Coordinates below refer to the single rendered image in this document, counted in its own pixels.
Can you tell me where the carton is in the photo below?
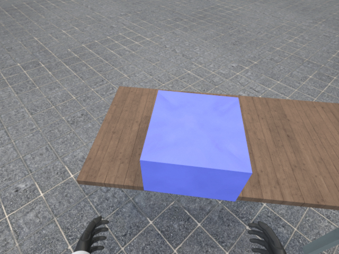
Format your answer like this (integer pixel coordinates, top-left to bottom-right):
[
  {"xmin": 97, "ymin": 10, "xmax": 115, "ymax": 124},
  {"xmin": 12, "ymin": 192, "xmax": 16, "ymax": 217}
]
[{"xmin": 140, "ymin": 90, "xmax": 252, "ymax": 202}]

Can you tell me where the table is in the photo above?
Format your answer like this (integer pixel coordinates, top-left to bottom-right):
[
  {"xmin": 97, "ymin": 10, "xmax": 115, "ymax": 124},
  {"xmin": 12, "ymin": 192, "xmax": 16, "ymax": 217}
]
[{"xmin": 77, "ymin": 86, "xmax": 339, "ymax": 254}]

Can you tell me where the right robot hand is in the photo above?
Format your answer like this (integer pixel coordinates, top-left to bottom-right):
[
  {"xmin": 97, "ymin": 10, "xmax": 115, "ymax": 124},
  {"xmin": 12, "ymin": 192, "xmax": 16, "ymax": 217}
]
[{"xmin": 248, "ymin": 221, "xmax": 287, "ymax": 254}]

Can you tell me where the left robot hand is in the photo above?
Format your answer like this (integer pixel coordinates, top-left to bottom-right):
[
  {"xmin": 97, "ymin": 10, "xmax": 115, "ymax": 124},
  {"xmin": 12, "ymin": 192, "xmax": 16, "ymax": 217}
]
[{"xmin": 74, "ymin": 216, "xmax": 109, "ymax": 254}]

